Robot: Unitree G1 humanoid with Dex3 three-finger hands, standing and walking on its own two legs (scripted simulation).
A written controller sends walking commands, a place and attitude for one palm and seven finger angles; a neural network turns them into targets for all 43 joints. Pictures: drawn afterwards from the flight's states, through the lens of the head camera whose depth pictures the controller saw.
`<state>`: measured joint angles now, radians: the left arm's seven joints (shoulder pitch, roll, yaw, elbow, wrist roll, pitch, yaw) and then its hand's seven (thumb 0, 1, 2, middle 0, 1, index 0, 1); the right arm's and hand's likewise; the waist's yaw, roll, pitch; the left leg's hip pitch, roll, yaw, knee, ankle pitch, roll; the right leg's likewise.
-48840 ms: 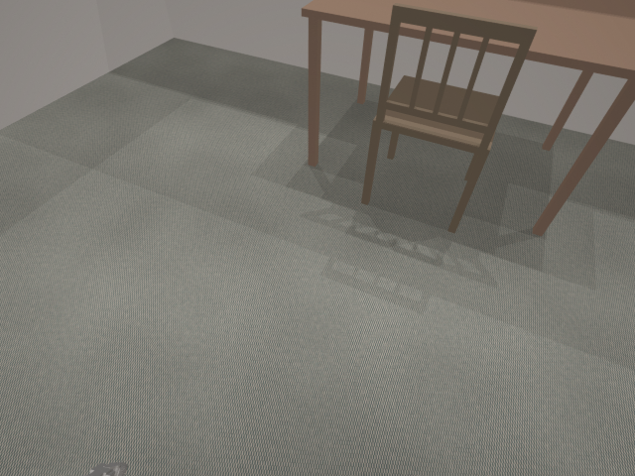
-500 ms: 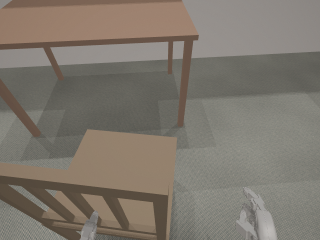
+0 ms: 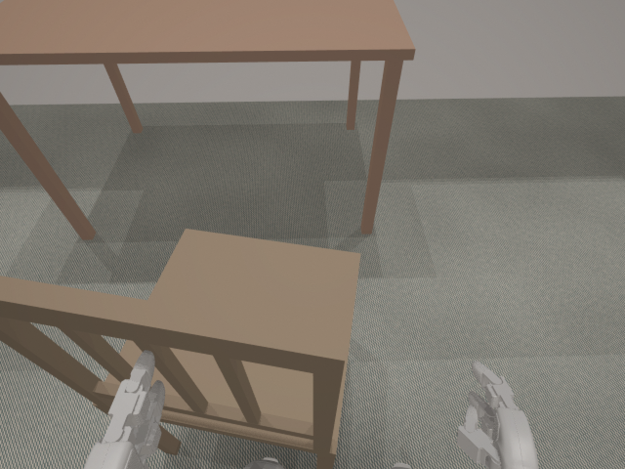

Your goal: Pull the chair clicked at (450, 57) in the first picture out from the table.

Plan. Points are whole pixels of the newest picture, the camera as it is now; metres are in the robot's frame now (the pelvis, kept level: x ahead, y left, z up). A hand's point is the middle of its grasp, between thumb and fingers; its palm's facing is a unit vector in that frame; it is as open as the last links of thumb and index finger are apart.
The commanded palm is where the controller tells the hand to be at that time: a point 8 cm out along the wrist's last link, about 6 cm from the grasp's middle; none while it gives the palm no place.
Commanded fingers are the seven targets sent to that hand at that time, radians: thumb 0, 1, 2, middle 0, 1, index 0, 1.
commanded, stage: draw the hand back to the body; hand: left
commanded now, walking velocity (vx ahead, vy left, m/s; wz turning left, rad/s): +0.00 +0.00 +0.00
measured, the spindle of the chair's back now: (177, 376) +0.24 +0.21 -0.03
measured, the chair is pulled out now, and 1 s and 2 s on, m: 0.66 0.65 0.65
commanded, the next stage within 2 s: step back with the hand held close in 1.24 s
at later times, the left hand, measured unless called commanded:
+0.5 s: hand (84, 439) +0.13 +0.21 +0.13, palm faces +0.25 -0.86 -0.45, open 13.6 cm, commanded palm +0.10 +0.25 +0.19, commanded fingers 0.00 0.28 0.60 -0.12 -0.17 -0.12 -0.17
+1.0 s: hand (9, 279) +0.21 +0.25 +0.24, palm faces +0.47 -0.77 -0.44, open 8.0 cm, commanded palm +0.16 +0.28 +0.25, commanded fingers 0.00 0.90 0.90 -0.20 -0.30 -0.20 -0.30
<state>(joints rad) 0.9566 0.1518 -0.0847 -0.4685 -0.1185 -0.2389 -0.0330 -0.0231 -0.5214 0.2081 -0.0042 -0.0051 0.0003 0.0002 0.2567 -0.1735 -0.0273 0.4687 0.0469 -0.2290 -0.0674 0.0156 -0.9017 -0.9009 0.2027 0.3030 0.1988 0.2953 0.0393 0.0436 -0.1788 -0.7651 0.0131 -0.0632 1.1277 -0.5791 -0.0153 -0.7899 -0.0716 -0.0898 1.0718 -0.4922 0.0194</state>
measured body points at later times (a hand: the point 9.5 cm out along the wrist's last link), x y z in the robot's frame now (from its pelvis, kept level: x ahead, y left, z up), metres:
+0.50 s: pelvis +0.00 -0.01 +0.06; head -0.02 -0.04 +0.51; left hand +0.11 +0.25 +0.16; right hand +0.19 -0.22 -0.01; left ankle -0.01 +0.13 -0.66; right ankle +0.02 -0.14 -0.66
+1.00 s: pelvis +0.01 -0.02 +0.08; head +0.00 -0.05 +0.53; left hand +0.18 +0.28 +0.27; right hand +0.20 -0.24 -0.01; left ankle -0.01 +0.13 -0.66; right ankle +0.02 -0.14 -0.66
